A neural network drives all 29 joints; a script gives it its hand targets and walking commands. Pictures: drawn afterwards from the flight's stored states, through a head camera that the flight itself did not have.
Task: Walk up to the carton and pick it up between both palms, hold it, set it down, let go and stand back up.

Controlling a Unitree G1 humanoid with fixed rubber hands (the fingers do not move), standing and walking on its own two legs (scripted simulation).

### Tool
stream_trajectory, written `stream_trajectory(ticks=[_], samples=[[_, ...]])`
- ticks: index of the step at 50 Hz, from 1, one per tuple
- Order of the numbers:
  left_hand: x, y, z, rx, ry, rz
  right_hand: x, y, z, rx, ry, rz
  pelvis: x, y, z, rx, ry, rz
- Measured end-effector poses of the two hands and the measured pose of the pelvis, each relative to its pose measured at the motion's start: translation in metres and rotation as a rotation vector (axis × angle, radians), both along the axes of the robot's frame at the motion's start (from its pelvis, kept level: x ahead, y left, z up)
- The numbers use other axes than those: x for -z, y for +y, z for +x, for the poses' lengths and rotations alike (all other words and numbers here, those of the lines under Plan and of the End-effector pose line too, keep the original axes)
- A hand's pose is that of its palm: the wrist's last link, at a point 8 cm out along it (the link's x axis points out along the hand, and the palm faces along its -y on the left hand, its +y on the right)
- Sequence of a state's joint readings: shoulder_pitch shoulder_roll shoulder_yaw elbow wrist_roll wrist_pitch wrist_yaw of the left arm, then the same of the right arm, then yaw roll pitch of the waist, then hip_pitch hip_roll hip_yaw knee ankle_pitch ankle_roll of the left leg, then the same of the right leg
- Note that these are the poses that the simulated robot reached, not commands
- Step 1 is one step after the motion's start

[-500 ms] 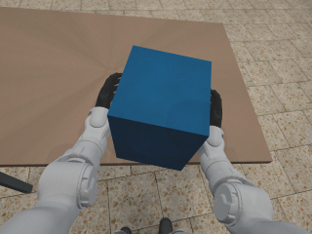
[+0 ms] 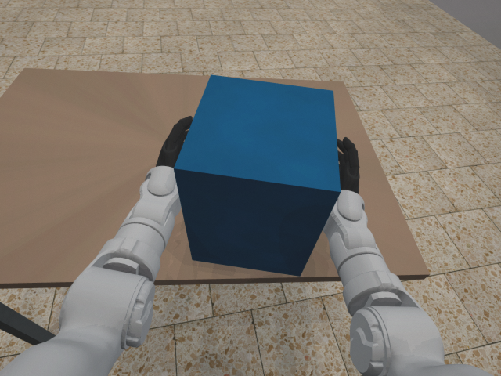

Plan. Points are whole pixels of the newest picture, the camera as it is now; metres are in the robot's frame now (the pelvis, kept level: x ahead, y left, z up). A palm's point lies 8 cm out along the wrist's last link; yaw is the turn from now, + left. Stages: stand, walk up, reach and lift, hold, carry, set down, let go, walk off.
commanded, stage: reach and lift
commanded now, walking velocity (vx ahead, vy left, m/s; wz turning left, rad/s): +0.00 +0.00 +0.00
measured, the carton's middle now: (258, 181) +0.42 -0.04 +0.08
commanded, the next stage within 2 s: hold in 1.56 s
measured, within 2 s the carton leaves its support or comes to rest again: neither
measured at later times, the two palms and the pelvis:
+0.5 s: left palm (154, 121) +0.41 +0.11 +0.21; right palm (367, 148) +0.38 -0.18 +0.19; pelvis +0.01 -0.01 +0.01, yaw +1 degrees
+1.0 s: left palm (145, 118) +0.39 +0.12 +0.23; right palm (365, 152) +0.37 -0.17 +0.19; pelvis +0.00 -0.01 +0.02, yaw +2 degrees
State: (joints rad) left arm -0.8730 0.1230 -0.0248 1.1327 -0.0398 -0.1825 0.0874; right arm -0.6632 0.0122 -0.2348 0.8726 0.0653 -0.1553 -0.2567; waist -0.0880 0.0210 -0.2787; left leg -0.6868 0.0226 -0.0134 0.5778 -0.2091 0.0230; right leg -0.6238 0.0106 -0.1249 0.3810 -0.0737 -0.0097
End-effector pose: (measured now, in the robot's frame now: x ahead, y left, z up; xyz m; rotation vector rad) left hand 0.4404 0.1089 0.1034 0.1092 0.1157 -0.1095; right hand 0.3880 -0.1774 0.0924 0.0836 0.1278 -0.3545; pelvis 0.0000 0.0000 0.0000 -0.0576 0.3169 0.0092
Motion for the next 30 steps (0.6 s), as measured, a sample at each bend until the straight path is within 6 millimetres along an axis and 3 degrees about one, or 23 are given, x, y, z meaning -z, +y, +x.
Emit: stream_trajectory(ticks=[21,30], samples=[[-0.098,0.002,-0.027,-0.063,0.047,0.035,-0.083,0.0,-0.01,-0.075,0.049,0.009,-0.013,-0.011,0.006,-0.017,-0.235,0.026],[-0.124,0.008,-0.038,-0.092,0.035,0.021,-0.107,0.005,-0.013,-0.103,0.029,0.002,-0.016,-0.012,0.006,-0.023,-0.333,0.033]])
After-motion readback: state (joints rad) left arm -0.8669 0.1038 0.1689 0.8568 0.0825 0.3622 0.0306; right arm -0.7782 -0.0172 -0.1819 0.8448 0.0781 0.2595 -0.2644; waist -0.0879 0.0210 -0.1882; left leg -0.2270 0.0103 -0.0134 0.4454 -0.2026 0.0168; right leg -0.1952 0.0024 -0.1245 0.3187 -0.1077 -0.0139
